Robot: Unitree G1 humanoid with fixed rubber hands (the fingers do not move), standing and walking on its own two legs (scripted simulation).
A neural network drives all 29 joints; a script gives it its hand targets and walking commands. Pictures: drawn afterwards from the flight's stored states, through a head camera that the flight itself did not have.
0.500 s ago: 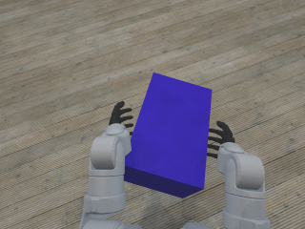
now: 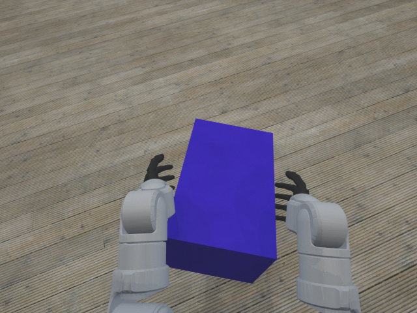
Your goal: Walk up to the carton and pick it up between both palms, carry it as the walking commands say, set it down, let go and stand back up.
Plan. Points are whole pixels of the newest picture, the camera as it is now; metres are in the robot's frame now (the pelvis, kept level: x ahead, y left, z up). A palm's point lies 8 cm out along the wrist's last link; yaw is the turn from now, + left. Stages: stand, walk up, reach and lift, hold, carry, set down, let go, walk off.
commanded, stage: carry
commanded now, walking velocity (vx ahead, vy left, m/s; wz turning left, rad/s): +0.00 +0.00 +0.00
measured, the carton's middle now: (222, 195) +0.37 +0.00 -0.04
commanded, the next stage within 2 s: none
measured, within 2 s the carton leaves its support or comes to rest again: neither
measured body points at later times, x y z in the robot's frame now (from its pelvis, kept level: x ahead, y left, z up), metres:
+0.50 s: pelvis +0.25 -0.06 -0.01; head +0.26 -0.07 +0.44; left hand +0.58 +0.05 +0.08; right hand +0.55 -0.22 +0.06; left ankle +0.26 -0.01 -0.74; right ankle +0.05 -0.12 -0.61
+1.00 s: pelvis +0.49 -0.15 +0.00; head +0.56 -0.17 +0.44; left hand +0.82 -0.01 +0.06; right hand +0.83 -0.28 +0.05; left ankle +0.40 +0.00 -0.68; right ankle +0.48 -0.19 -0.74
